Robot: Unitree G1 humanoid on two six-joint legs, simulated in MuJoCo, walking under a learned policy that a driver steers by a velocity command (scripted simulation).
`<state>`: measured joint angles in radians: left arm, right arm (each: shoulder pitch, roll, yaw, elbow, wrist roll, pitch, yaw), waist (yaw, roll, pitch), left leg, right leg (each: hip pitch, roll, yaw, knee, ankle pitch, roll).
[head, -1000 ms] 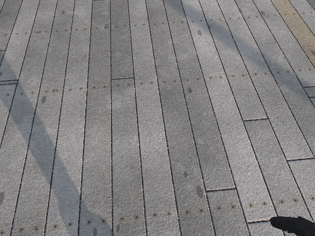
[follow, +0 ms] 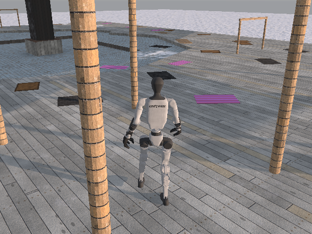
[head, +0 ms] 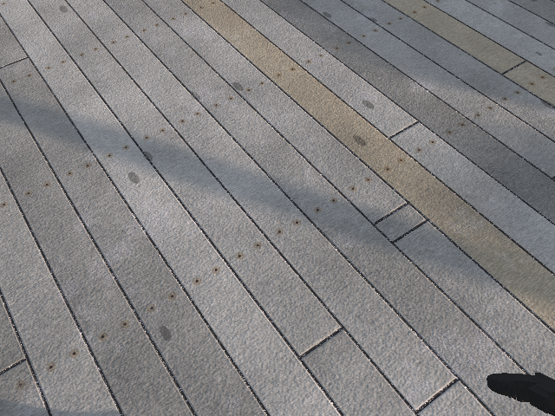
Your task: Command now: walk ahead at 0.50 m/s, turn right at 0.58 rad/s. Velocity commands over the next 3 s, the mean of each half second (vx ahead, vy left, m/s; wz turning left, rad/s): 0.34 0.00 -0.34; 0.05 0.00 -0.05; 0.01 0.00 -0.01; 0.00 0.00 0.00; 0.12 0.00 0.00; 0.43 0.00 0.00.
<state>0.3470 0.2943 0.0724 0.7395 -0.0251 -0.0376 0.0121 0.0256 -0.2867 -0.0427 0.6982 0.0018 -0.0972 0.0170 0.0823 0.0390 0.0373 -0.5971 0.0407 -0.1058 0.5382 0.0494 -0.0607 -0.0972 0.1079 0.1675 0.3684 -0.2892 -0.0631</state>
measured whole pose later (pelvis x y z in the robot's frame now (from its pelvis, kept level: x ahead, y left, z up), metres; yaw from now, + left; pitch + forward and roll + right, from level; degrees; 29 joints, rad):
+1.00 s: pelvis +0.29 +0.00 -0.01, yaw -10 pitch -1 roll +0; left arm 0.13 0.24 0.05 0.85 0.00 0.01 0.01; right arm 0.20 -0.26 -0.02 0.98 -0.01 0.00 -0.02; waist -0.02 0.00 0.03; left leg -0.13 0.03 0.01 0.50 -0.35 -0.03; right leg -0.28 0.02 0.02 0.52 -0.23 -0.01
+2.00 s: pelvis +0.29 +0.02 -0.01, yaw -10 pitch -1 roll +0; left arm 0.15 0.21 0.03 1.14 0.00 0.02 0.04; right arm 0.34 -0.19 0.00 1.09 -0.01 -0.02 -0.04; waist 0.00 0.00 0.04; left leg -0.12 0.01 0.02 0.47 -0.32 -0.01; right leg -0.27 0.01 0.04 0.49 -0.20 0.01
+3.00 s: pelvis +0.60 -0.02 -0.03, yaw -9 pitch +2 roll +0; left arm 0.46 0.23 0.03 1.10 -0.01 -0.07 0.01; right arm -0.01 -0.23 -0.05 0.83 0.02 -0.11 0.04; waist 0.05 -0.01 0.05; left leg -0.53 -0.01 0.07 0.62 -0.13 0.08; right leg -0.02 -0.02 0.03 0.82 -0.50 0.00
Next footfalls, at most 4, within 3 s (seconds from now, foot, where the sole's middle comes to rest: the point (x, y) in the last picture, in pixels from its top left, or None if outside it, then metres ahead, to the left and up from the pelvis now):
0.08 left None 0.23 0.14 -0.78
0.50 right None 0.34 -0.12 -0.78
0.68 left None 0.30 0.14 -0.78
2.96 left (306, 295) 0.77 0.05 -0.78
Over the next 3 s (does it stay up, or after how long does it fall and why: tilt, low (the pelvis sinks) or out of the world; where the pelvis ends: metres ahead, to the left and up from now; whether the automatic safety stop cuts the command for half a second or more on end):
stays up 0.60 -0.02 -0.03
